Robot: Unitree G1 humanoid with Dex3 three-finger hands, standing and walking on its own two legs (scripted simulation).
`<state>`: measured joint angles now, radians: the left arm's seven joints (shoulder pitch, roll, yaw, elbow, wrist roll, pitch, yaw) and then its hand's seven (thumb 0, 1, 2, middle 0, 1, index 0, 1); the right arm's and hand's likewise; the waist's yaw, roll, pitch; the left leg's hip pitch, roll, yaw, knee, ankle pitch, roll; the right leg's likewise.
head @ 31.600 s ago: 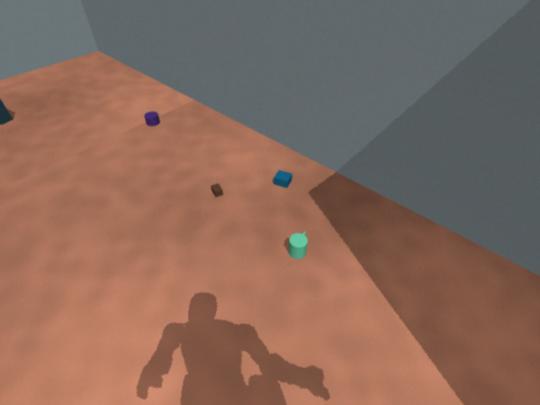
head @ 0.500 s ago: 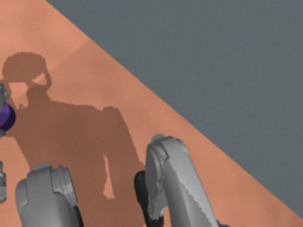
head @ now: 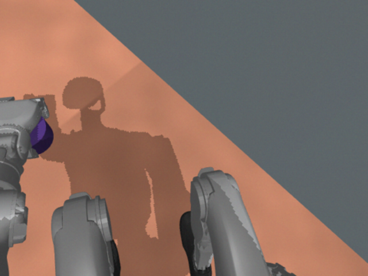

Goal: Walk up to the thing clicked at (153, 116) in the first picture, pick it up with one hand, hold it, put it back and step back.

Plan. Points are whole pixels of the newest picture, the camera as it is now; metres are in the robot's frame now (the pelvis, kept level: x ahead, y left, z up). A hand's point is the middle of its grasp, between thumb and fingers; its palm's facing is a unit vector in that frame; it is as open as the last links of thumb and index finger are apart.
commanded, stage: lift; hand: left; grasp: from above
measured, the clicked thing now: (26, 133) +0.48 +0.28 -0.18
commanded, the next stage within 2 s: hold in 1.68 s
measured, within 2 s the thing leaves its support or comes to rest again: neither
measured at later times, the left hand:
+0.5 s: hand out of the picture +0.43 +0.29 -0.06, palm faces -0.46 -0.06 -0.89, open 11.3 cm
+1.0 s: hand out of the picture +0.36 +0.27 +0.14, palm faces -0.43 -0.11 -0.90, open 11.3 cm
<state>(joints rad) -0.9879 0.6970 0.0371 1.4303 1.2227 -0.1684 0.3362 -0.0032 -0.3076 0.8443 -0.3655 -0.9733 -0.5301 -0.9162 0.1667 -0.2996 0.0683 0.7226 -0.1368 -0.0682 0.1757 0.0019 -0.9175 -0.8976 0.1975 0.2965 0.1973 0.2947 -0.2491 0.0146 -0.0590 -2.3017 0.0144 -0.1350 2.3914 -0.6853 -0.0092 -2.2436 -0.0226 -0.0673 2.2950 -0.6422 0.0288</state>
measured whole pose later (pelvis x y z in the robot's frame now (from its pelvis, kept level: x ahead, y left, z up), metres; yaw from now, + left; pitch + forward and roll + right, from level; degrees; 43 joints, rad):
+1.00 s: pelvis +0.01 +0.00 +0.23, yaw +5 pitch +26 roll -3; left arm -0.42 0.49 -0.12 0.72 0.99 0.00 0.09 -0.01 -0.27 0.81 -0.34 -0.98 -0.51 -0.92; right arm 0.15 -0.24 -0.03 0.68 0.03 0.03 -0.02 0.01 -0.92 -0.90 0.20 0.30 0.20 0.30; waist -0.09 0.05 -0.18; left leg -1.52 0.03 -0.04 1.66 -0.60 0.00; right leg -1.49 -0.03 -0.03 1.60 -0.56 0.03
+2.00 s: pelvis +0.08 +0.00 +0.41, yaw +5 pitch +8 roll +0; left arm -0.32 0.37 -0.20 0.82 1.00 0.01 0.11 0.00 -0.28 0.84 -0.33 -1.00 -0.49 -0.96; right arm 0.24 -0.25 -0.05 0.74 0.05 0.02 -0.05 0.01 -0.90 -0.89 0.20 0.30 0.20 0.29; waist -0.04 0.03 -0.08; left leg -0.52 0.04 0.03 0.74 -0.36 -0.01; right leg -0.53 -0.02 0.00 0.72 -0.34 0.02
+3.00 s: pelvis +0.07 +0.00 +0.43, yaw +4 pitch +2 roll +0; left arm -0.24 0.40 -0.20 0.62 0.99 -0.01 -0.03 0.00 -0.27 0.84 -0.32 -1.00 -0.48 -0.97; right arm 0.20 -0.25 -0.03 0.69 0.07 0.06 -0.07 0.01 -0.91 -0.90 0.20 0.30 0.20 0.29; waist 0.00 0.05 -0.03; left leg -0.30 0.03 0.05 0.53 -0.26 -0.01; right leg -0.33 -0.02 0.02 0.55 -0.25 0.01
